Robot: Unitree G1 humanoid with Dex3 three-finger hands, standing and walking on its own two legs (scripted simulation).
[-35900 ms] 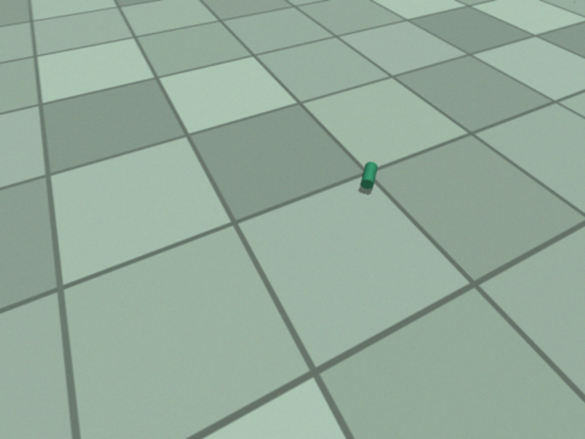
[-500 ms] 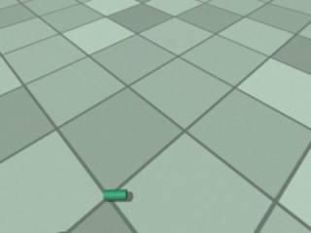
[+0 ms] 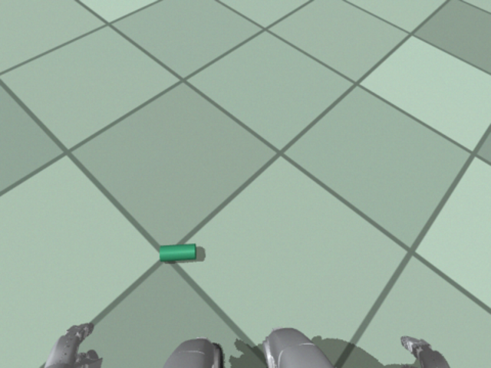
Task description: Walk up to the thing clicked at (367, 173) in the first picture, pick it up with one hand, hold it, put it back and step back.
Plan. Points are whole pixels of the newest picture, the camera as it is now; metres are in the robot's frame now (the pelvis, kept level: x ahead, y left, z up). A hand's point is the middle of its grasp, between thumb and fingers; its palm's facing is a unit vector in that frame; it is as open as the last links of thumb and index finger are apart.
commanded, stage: step back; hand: left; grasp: from above
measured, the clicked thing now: (178, 252) +0.50 +0.23 -0.73
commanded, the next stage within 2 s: none
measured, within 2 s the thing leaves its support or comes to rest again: neither
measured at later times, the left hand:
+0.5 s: hand out of the picture +0.01 +0.27 -0.15, palm faces +0.03 -0.93 -0.37, open 7.4 cm
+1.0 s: hand out of the picture -0.21 +0.23 -0.14, palm faces -0.02 -0.92 -0.40, open 7.4 cm
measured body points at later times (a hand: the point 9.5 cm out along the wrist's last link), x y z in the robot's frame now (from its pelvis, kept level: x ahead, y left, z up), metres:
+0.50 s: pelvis -0.13 +0.00 -0.01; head -0.07 +0.02 +0.43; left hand +0.01 +0.32 -0.13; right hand -0.03 -0.31 -0.12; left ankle -0.13 +0.11 -0.73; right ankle -0.06 -0.13 -0.72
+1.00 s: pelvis -0.29 -0.03 -0.01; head -0.25 -0.05 +0.44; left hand -0.21 +0.28 -0.11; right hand -0.19 -0.36 -0.12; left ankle -0.24 +0.10 -0.67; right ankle -0.27 -0.16 -0.73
